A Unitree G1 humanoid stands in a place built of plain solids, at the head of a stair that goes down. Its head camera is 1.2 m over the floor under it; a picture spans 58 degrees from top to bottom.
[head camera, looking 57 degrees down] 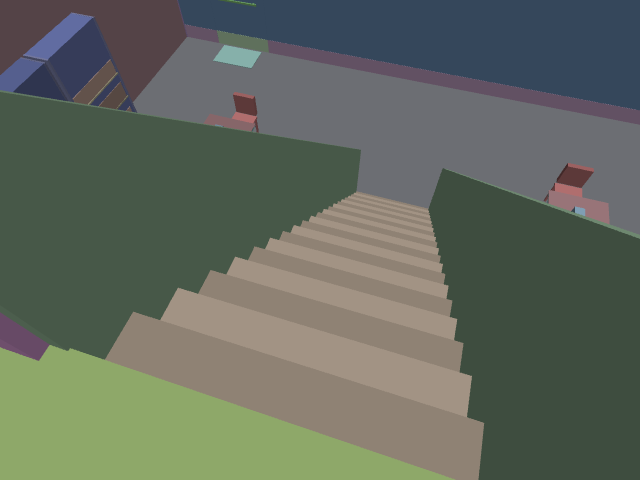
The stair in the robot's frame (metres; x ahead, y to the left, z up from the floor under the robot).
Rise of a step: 0.21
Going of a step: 0.21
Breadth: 1.20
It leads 18 degrees to the right of straight ahead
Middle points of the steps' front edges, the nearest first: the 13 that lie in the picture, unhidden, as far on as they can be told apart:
0.23 0.14 0.00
0.43 0.08 -0.19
0.63 0.01 -0.40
0.83 -0.05 -0.61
1.03 -0.11 -0.82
1.22 -0.17 -1.03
1.42 -0.24 -1.24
1.62 -0.30 -1.45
1.82 -0.36 -1.66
2.02 -0.42 -1.86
2.22 -0.49 -2.07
2.42 -0.55 -2.28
2.61 -0.61 -2.49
